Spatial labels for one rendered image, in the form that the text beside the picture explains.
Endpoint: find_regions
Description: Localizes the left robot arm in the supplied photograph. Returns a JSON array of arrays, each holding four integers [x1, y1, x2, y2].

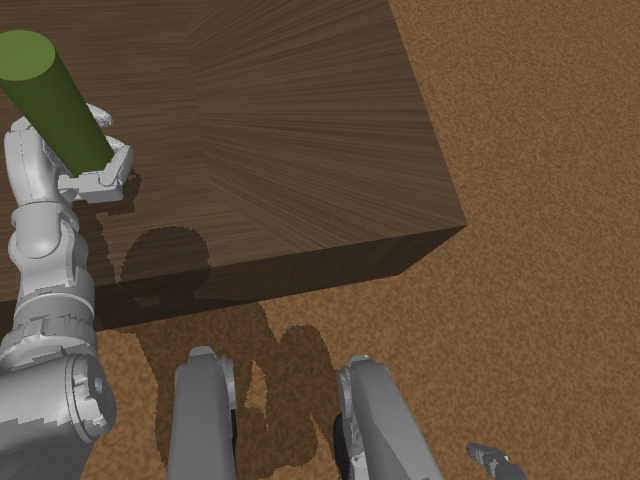
[[0, 201, 117, 480]]

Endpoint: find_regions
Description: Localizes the left robot hand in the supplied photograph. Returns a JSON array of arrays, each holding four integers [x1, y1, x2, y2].
[[4, 103, 134, 210]]

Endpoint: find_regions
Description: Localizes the right robot hand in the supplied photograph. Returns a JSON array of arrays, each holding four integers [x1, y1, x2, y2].
[[466, 443, 530, 480]]

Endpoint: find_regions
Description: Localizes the can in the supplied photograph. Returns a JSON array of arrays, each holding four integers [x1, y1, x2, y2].
[[0, 30, 129, 195]]

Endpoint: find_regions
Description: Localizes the right robot foot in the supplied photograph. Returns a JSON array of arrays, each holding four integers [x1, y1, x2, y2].
[[333, 413, 351, 480]]

